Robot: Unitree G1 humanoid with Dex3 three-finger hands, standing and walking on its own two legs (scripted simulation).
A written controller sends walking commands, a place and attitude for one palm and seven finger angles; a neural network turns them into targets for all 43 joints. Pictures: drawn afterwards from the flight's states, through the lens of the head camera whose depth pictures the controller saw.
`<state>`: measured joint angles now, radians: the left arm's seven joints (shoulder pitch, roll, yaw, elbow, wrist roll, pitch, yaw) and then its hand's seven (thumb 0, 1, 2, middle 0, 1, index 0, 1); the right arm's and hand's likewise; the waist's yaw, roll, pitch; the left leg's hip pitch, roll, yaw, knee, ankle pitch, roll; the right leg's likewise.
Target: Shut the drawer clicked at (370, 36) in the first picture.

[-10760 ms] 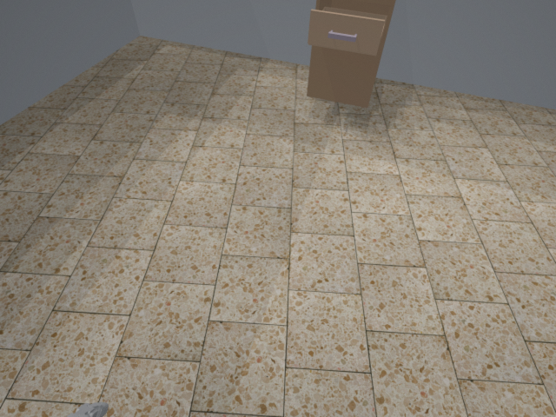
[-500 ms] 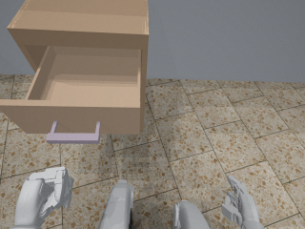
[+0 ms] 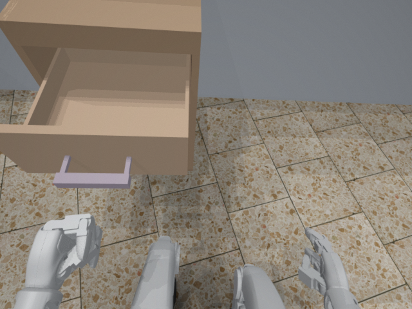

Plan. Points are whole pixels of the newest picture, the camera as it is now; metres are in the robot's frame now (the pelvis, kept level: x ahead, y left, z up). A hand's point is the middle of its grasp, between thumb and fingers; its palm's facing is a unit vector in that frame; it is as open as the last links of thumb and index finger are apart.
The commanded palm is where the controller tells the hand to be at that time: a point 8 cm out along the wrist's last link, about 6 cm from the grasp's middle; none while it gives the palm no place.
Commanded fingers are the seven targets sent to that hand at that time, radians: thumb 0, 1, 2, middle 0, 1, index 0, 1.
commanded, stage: bring the fist close to the handle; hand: left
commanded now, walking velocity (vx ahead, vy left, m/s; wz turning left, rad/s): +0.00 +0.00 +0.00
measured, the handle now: (95, 170) +0.37 +0.28 -0.04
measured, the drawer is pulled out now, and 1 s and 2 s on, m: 0.25 0.25 0.18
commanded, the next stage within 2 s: push the drawer shut in 1.08 s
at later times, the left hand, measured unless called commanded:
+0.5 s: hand (108, 227) +0.25 +0.21 -0.02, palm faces +0.07 -1.00 -0.05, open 3.3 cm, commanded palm +0.24 +0.26 -0.02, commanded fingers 0.00 0.90 0.90 -1.40 -1.60 -1.40 -1.60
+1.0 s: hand (112, 221) +0.27 +0.21 -0.04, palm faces +0.08 -0.99 -0.07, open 3.3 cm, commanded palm +0.26 +0.26 -0.03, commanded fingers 0.00 0.90 0.90 -1.40 -1.60 -1.40 -1.60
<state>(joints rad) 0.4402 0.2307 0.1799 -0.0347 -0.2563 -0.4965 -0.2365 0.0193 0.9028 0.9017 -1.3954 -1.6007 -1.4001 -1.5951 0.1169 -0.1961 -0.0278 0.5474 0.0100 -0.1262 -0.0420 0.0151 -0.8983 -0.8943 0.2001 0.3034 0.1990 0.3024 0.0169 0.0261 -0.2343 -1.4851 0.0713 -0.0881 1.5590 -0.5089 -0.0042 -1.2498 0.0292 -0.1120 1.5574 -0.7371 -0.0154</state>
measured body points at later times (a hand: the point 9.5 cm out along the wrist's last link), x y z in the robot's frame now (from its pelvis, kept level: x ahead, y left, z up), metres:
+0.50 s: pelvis -0.01 +0.00 -0.04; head +0.13 +0.04 +0.39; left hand +0.24 +0.26 -0.01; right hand +0.20 -0.23 -0.13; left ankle +0.10 +0.12 -0.55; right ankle +0.01 -0.12 -0.55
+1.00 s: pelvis -0.02 +0.00 -0.05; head +0.13 +0.03 +0.37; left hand +0.26 +0.27 -0.03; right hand +0.18 -0.25 -0.15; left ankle +0.10 +0.12 -0.55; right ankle +0.01 -0.12 -0.55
